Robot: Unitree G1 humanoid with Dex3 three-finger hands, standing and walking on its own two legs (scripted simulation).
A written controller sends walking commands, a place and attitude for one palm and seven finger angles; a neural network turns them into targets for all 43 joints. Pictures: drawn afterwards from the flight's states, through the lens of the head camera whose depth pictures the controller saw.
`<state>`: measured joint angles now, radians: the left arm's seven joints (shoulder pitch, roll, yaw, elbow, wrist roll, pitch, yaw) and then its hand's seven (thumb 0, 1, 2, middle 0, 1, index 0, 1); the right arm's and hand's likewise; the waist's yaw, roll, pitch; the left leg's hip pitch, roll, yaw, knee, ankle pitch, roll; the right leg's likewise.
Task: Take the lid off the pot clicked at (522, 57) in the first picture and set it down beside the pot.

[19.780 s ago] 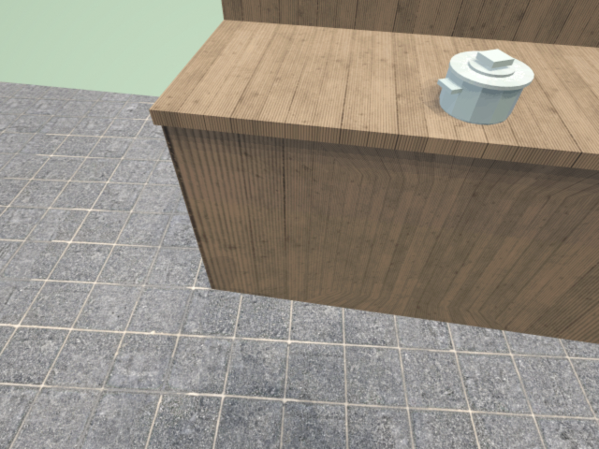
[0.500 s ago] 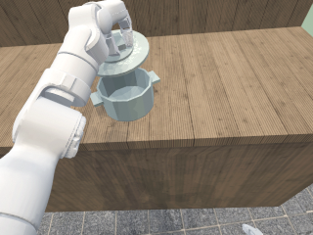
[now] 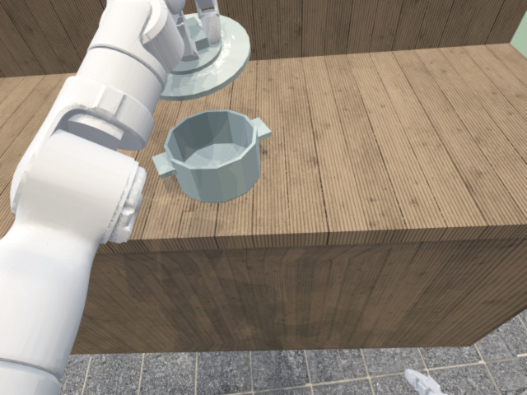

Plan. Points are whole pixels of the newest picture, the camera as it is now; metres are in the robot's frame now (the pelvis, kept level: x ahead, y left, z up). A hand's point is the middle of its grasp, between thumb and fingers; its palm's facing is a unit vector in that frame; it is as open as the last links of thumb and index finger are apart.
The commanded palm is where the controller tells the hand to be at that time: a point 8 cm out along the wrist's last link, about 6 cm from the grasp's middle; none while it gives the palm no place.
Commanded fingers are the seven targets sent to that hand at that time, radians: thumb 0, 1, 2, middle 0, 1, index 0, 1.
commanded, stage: lift the lid straight up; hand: left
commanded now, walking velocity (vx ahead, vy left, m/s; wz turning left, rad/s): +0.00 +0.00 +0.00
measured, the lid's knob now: (183, 38) +0.51 +0.08 +0.29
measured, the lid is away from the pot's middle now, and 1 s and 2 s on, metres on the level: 0.01 0.11 0.22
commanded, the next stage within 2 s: move the lid sideways beside the pot in 0.16 s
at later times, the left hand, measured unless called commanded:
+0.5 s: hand (159, 35) +0.49 +0.11 +0.31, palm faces -0.16 -0.08 -0.98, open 6.6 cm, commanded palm +0.47 +0.12 +0.37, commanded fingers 0.00 0.50 1.12 -0.72 -1.01 -1.01 -1.12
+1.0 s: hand (106, 46) +0.48 +0.17 +0.31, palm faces -0.16 -0.06 -0.99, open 6.5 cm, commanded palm +0.47 +0.17 +0.37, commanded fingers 0.00 0.50 1.12 -0.72 -1.01 -1.01 -1.12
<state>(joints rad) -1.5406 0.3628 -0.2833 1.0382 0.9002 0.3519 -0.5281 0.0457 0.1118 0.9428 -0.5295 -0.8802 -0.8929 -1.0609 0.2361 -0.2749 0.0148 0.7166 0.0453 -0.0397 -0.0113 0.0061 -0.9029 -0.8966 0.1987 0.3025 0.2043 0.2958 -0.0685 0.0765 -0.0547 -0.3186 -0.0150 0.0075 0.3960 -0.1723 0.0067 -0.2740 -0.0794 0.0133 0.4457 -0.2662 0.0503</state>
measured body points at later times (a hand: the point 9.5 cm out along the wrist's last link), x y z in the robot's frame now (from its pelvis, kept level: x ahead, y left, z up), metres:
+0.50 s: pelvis +0.00 +0.00 +0.00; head +0.03 -0.03 +0.45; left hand +0.49 +0.11 +0.36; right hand +0.11 -0.25 -0.13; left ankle +0.01 +0.12 -0.74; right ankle -0.03 -0.15 -0.74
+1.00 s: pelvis +0.00 +0.01 +0.00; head +0.03 -0.02 +0.45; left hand +0.48 +0.17 +0.36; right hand +0.10 -0.25 -0.13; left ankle +0.01 +0.12 -0.74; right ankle -0.03 -0.15 -0.74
